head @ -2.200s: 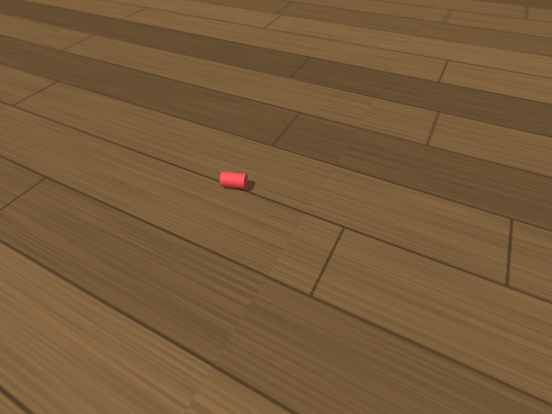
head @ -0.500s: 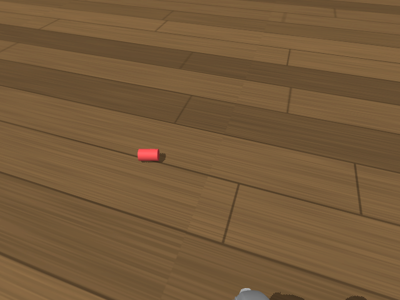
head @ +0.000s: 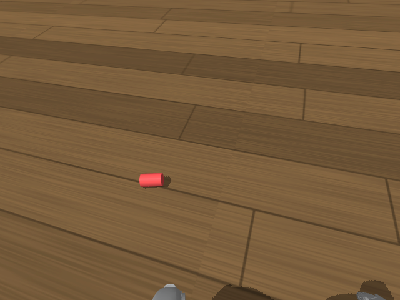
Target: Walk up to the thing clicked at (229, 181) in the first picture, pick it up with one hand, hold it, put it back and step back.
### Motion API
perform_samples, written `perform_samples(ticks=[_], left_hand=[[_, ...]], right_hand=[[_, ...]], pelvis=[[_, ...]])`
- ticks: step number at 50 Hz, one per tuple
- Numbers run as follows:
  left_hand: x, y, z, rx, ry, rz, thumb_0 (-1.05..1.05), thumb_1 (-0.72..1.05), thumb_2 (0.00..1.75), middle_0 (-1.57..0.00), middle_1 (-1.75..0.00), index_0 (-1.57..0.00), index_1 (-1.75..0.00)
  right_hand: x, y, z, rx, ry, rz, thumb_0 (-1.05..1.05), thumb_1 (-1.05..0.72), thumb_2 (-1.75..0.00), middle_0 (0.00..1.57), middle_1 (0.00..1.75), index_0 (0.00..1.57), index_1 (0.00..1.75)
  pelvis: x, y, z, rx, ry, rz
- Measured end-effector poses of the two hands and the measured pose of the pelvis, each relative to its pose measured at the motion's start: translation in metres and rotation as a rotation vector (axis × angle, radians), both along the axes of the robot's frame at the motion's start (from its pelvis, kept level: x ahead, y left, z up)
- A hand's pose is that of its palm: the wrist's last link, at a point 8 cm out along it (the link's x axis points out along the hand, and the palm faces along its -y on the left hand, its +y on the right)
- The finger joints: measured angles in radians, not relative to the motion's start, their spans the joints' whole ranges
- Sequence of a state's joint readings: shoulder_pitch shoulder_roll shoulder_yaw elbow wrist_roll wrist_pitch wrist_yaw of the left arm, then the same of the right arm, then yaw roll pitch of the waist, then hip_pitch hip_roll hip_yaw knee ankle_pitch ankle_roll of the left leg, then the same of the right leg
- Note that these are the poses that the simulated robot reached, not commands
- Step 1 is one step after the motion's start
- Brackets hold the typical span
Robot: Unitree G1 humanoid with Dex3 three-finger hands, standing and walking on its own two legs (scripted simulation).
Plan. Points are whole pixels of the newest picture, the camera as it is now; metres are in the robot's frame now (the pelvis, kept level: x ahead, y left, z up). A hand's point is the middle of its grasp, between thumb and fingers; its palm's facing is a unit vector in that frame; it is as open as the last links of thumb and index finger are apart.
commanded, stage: walk up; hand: left
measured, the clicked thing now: (151, 179) +0.90 +0.36 -0.73
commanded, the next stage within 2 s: none
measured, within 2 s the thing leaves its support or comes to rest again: neither
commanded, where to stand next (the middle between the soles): +0.53 +0.13 m, yaw -2 degrees
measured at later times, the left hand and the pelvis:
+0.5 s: hand (76, 244) +0.29 +0.35 -0.13, palm faces -0.11 -0.91 -0.39, open 7.3 cm; pelvis +0.21 +0.08 +0.00, yaw -3 degrees
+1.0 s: hand (69, 210) +0.39 +0.41 -0.14, palm faces -0.02 -0.91 -0.42, open 7.4 cm; pelvis +0.36 +0.12 -0.01, yaw -1 degrees
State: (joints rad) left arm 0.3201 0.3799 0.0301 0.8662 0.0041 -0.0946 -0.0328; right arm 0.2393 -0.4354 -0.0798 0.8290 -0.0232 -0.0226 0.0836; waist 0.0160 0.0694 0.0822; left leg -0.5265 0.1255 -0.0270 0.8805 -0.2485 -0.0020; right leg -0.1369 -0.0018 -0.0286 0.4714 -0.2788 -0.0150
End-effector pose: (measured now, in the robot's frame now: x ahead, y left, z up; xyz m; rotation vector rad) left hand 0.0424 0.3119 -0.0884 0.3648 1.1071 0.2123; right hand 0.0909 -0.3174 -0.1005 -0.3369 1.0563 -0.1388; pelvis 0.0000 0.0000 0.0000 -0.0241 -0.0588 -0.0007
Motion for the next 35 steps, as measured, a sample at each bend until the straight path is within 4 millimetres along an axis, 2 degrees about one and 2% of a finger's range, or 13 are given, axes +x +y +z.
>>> perform_samples(ticks=[4, 7, 9, 12, 18, 25, 30, 32, 35], left_hand=[[0.019, 0.033, -0.015, 0.0, 0.036, 0.016, 0.0, 0.9, 0.9, -0.21, -0.3, -0.21, -0.3], [0.044, 0.063, -0.034, 0.006, 0.066, 0.02, 0.01, 0.9, 0.9, -0.21, -0.3, -0.21, -0.3], [0.065, 0.077, -0.042, 0.011, 0.088, 0.014, 0.01, 0.9, 0.9, -0.2, -0.3, -0.21, -0.3], [0.101, 0.085, -0.04, 0.006, 0.102, -0.017, 0.01, 0.91, 0.9, -0.2, -0.3, -0.21, -0.3], [0.175, 0.092, -0.021, -0.018, 0.038, -0.05, 0.01, 0.91, 0.9, -0.2, -0.3, -0.21, -0.3], [0.249, 0.085, -0.006, 0.005, 0.033, -0.093, 0.01, 0.91, 0.9, -0.2, -0.3, -0.21, -0.3], [0.303, 0.072, -0.005, 0.046, -0.034, -0.107, 0.0, 0.91, 0.9, -0.2, -0.3, -0.21, -0.3], [0.317, 0.068, -0.003, 0.053, -0.068, -0.099, 0.0, 0.91, 0.9, -0.2, -0.3, -0.21, -0.3], [0.327, 0.065, 0.006, 0.05, -0.096, -0.073, 0.0, 0.91, 0.9, -0.2, -0.3, -0.21, -0.3]], right_hand=[[0.045, 0.015, 0.006, -0.038, -0.002, 0.019, 0.0, -0.91, -0.9, 0.2, 0.3, 0.2, 0.3], [0.074, 0.031, 0.007, -0.072, -0.017, 0.007, 0.0, -0.91, -0.9, 0.2, 0.3, 0.2, 0.3], [0.085, 0.042, 0.008, -0.087, -0.036, -0.008, 0.0, -0.91, -0.9, 0.2, 0.3, 0.2, 0.3], [0.089, 0.059, 0.013, -0.075, -0.033, -0.058, 0.0, -0.91, -0.9, 0.2, 0.3, 0.2, 0.3], [0.088, 0.083, 0.015, -0.041, 0.077, -0.1, 0.0, -0.91, -0.9, 0.2, 0.3, 0.2, 0.3], [0.11, 0.087, -0.006, 0.003, 0.139, -0.135, 0.0, -0.9, -0.9, 0.2, 0.3, 0.2, 0.3], [0.149, 0.077, -0.037, 0.035, 0.15, -0.141, 0.0, -0.9, -0.9, 0.2, 0.3, 0.2, 0.3], [0.17, 0.077, -0.043, 0.043, 0.15, -0.127, 0.01, -0.91, -0.9, 0.2, 0.3, 0.2, 0.3], [0.207, 0.08, -0.039, 0.052, 0.132, -0.086, 0.01, -0.91, -0.9, 0.2, 0.3, 0.2, 0.3]], pelvis=[[0.037, 0.022, -0.008, -0.022, 0.01, 0.003], [0.069, 0.042, -0.02, -0.006, 0.017, 0.003], [0.085, 0.054, -0.023, 0.016, 0.012, -0.016], [0.107, 0.066, -0.016, -0.008, 0.007, -0.025], [0.151, 0.077, 0.0, 0.013, 0.006, -0.027], [0.206, 0.08, -0.002, 0.039, 0.007, -0.047], [0.247, 0.069, -0.019, 0.031, 0.004, -0.052], [0.258, 0.066, -0.021, 0.021, -0.004, -0.046], [0.275, 0.067, -0.014, 0.031, -0.009, -0.04]])
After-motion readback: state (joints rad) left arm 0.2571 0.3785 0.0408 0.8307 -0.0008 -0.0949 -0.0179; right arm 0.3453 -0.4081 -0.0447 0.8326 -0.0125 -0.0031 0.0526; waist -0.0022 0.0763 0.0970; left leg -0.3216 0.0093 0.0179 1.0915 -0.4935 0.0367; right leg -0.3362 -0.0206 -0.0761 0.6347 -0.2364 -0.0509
